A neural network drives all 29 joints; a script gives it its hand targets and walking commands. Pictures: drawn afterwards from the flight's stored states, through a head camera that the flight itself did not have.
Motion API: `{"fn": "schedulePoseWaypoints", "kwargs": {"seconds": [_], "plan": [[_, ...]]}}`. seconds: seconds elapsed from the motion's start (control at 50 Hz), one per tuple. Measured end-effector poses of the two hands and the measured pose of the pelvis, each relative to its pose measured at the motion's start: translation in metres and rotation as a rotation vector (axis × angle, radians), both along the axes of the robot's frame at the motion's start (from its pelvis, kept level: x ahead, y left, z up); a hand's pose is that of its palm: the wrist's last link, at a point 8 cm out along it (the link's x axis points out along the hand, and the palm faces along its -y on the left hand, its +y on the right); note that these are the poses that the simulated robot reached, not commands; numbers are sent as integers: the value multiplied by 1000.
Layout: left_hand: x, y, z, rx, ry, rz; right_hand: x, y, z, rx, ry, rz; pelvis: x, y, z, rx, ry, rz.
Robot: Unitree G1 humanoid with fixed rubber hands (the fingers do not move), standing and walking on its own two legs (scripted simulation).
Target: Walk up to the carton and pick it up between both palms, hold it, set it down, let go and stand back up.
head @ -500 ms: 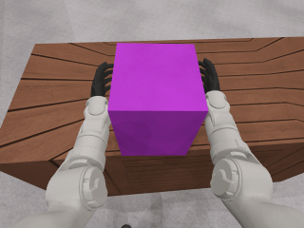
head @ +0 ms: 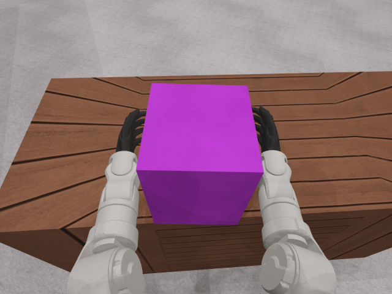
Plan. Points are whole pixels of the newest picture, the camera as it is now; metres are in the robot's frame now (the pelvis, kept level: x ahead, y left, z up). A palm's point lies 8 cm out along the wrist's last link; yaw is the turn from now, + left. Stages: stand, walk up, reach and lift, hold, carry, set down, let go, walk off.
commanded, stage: reach and lift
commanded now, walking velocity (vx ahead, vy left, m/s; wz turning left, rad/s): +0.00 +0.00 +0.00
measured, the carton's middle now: (197, 159) +0.40 -0.02 +0.02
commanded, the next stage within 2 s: none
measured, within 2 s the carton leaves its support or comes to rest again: leaves its support in 1.08 s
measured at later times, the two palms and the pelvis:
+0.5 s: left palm (127, 147) +0.41 +0.12 +0.07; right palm (268, 145) +0.40 -0.17 +0.07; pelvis +0.00 +0.00 +0.00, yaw +0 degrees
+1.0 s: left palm (127, 148) +0.40 +0.12 +0.07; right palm (269, 146) +0.39 -0.17 +0.08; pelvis +0.00 +0.00 +0.00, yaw +1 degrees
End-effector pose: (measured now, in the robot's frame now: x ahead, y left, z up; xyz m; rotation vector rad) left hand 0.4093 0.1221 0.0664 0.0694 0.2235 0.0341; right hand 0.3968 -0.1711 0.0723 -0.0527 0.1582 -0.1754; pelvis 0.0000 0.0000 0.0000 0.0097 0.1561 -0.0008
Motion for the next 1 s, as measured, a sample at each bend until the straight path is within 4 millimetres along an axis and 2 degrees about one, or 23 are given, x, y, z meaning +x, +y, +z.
{"fn": "schedulePoseWaypoints", "kwargs": {"seconds": [0.32, 0.84, 1.0], "plan": [[-2, 0, 1, -2, -13, 2, -2, 0, 1, -15, -18, -2, -6, 0, 1, -1, -4, 0], [-1, 0, 0, 1, -5, 2, -1, 0, 0, -6, -10, -4, -3, 0, 0, -1, 6, 9], [-5, 0, 3, 11, -37, 4, -6, 0, 3, -59, -50, 3, -5, 0, 0, -5, 37, 10]]}}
